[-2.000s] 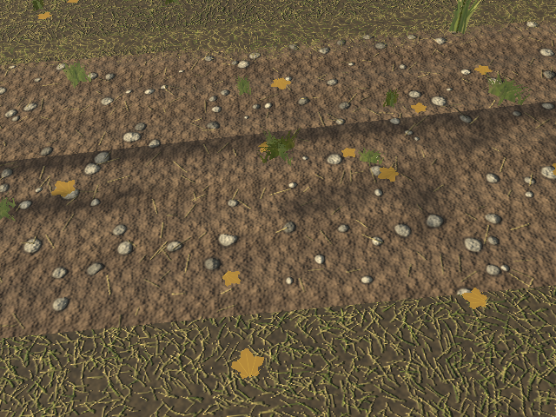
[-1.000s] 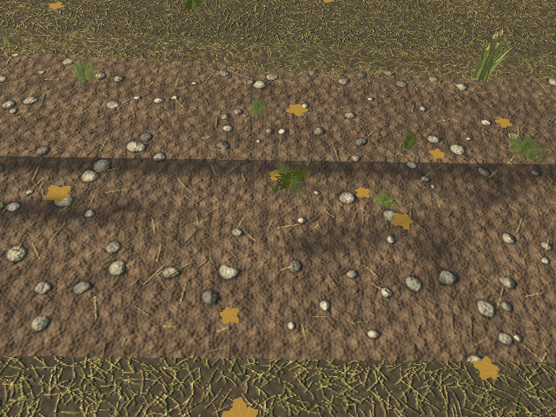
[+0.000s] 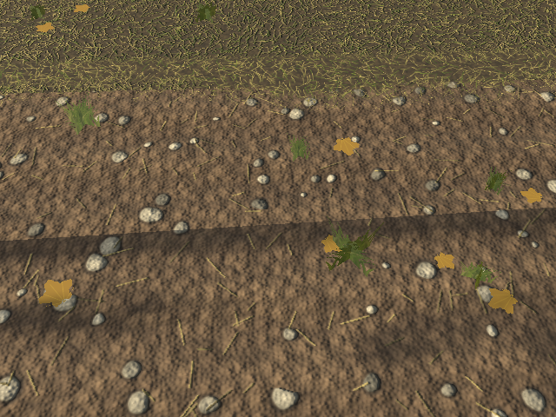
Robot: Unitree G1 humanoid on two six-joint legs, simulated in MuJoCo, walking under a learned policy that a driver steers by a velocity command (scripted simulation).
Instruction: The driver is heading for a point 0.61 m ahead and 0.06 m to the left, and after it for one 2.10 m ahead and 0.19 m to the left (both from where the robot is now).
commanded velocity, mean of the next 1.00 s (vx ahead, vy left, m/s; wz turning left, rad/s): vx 0.50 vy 0.00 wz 0.00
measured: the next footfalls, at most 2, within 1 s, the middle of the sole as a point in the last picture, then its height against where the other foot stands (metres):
left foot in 0.22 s outside the picture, level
right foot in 0.80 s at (332, 368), level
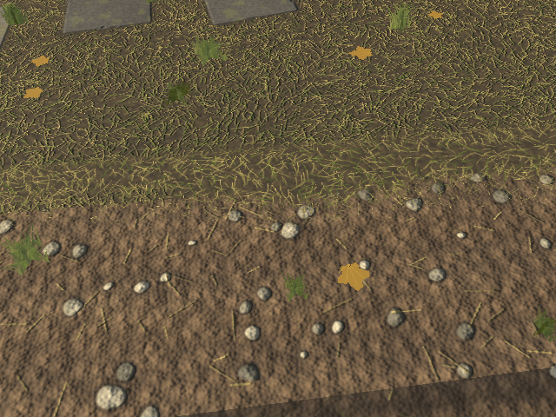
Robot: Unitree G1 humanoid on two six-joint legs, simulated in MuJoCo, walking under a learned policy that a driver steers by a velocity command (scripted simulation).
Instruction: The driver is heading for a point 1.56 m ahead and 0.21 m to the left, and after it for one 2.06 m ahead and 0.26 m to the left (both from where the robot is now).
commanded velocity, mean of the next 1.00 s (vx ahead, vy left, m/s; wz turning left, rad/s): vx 0.50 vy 0.00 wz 0.00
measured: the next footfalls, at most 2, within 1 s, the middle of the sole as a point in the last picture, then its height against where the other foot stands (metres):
left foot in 0.38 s outside the picture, level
right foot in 0.92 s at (342, 340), level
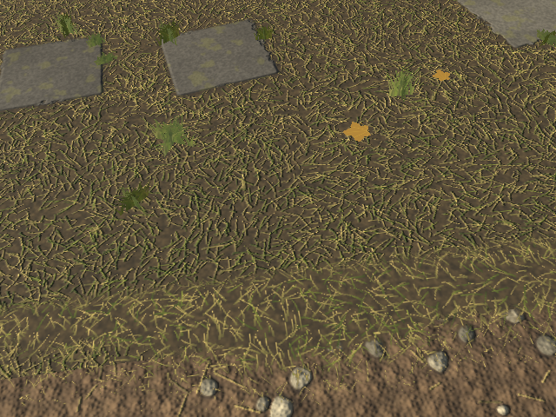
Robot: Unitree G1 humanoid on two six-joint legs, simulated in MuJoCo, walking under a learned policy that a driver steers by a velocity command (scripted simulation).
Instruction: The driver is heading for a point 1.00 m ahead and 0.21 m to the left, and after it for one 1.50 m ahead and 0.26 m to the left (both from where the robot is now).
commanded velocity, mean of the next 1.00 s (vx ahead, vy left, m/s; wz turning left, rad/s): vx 0.49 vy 0.00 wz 0.01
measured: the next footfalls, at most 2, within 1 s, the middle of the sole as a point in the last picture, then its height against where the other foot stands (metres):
left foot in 0.48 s outside the picture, level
right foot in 1.00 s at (332, 305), level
